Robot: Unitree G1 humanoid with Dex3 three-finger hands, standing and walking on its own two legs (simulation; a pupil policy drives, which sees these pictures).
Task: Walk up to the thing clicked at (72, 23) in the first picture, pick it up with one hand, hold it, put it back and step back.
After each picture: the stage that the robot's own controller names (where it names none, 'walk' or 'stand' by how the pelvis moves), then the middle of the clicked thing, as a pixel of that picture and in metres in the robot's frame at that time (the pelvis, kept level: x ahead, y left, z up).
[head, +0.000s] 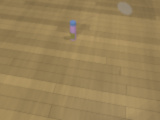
stand; (73, 30) +1.50 +0.07 -0.65
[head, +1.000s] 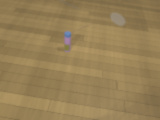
walk; (67, 42) +1.37 +0.06 -0.65
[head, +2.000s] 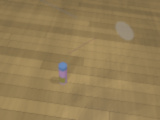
walk; (62, 74) +0.82 +0.11 -0.65
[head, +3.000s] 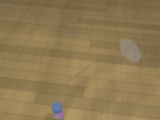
walk; (58, 113) +0.50 +0.15 -0.64
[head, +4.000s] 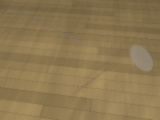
stand; out of the picture +0.37 +0.14 -0.64
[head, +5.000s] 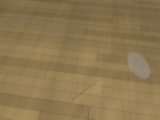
stand; out of the picture +0.34 +0.13 -0.65
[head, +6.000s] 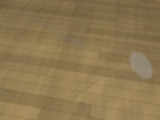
stand; out of the picture +0.35 +0.12 -0.65
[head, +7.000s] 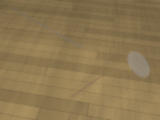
stand; out of the picture +0.36 +0.13 -0.66
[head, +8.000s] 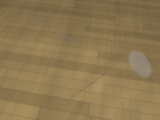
stand; out of the picture +0.35 +0.13 -0.66
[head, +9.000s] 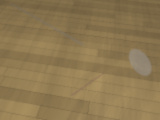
go down; out of the picture +0.35 +0.13 -0.66
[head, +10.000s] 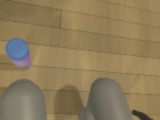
go down; (21, 57) +0.43 +0.20 -0.25
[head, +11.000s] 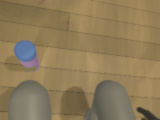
close in; (29, 59) +0.43 +0.20 -0.26
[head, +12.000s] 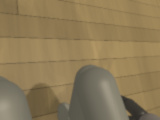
close in; out of the picture +0.41 +0.25 -0.16
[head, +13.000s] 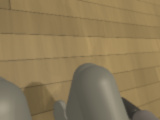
close; out of the picture +0.41 +0.26 -0.15
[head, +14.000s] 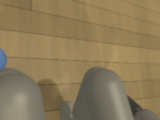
lift; out of the picture +0.32 +0.23 -0.16
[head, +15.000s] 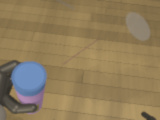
lift; (31, 93) +0.30 +0.16 +0.03
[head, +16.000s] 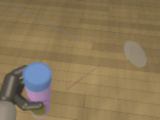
hold; (39, 94) +0.30 +0.14 +0.03
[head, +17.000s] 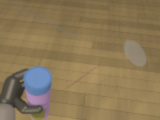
hold; (38, 98) +0.29 +0.15 +0.01
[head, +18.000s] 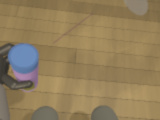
crouch; (26, 72) +0.37 +0.17 -0.05
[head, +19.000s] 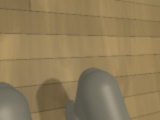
lower; out of the picture +0.42 +0.25 -0.16
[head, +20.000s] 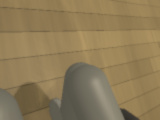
lower; out of the picture +0.42 +0.27 -0.16
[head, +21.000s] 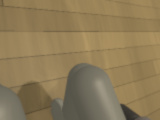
lower; out of the picture +0.42 +0.28 -0.16
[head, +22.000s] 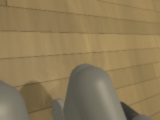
lower; out of the picture +0.41 +0.28 -0.16
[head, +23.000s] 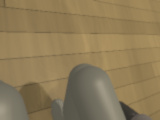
lower; out of the picture +0.41 +0.28 -0.16
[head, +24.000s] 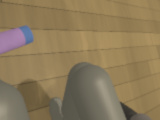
open; out of the picture +0.45 +0.15 -0.26
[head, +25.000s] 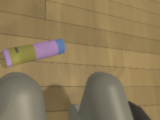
stand; (35, 51) +0.47 +0.12 -0.29
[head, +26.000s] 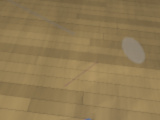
stand; out of the picture +0.38 +0.01 -0.66
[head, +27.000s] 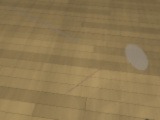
stand; out of the picture +0.39 +0.03 -0.69
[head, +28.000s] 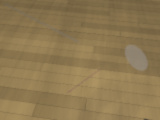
stand; out of the picture +0.39 +0.02 -0.69
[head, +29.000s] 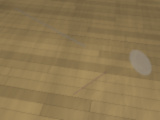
stand; out of the picture +0.42 +0.00 -0.74
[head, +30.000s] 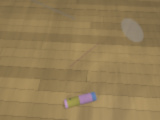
walk; (80, 99) +0.52 +0.02 -0.71
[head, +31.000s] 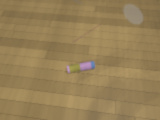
walk; (80, 67) +0.83 +0.02 -0.72
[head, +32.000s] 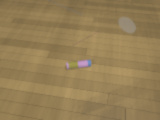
stand; (78, 64) +1.06 +0.03 -0.73
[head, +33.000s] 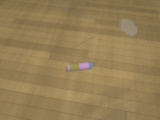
stand; (79, 66) +1.04 +0.01 -0.75
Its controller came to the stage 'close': yes
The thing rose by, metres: 0.66
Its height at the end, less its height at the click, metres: -0.09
